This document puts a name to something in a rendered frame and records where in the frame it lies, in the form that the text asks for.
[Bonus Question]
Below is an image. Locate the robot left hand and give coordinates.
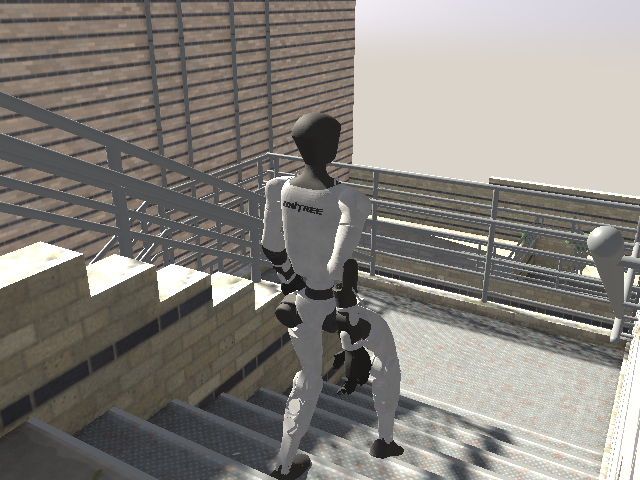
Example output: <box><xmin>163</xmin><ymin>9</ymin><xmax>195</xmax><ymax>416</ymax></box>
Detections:
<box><xmin>279</xmin><ymin>274</ymin><xmax>306</xmax><ymax>296</ymax></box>

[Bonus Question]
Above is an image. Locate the robot torso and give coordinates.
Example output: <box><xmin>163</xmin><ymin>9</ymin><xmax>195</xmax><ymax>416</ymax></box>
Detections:
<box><xmin>281</xmin><ymin>170</ymin><xmax>349</xmax><ymax>333</ymax></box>

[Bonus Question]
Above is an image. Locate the right robot upper arm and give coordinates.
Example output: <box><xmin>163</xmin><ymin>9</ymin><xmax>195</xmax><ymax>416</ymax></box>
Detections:
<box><xmin>327</xmin><ymin>185</ymin><xmax>372</xmax><ymax>281</ymax></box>

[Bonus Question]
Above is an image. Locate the robot right hand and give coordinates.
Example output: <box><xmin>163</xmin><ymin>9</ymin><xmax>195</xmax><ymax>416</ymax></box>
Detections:
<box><xmin>333</xmin><ymin>346</ymin><xmax>372</xmax><ymax>395</ymax></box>

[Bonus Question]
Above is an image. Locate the left robot upper arm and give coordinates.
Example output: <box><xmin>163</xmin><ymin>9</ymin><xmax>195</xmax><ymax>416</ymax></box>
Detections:
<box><xmin>261</xmin><ymin>176</ymin><xmax>295</xmax><ymax>252</ymax></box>

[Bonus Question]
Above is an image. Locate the left robot thigh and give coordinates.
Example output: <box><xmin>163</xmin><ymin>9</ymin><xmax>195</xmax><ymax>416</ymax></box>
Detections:
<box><xmin>275</xmin><ymin>291</ymin><xmax>323</xmax><ymax>399</ymax></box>

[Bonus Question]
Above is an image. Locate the left robot forearm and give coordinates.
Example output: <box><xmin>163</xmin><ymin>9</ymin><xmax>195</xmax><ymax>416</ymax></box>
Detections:
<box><xmin>261</xmin><ymin>239</ymin><xmax>296</xmax><ymax>284</ymax></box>

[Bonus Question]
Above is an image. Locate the right robot forearm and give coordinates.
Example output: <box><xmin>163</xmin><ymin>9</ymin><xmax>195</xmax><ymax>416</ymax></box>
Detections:
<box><xmin>332</xmin><ymin>259</ymin><xmax>364</xmax><ymax>351</ymax></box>

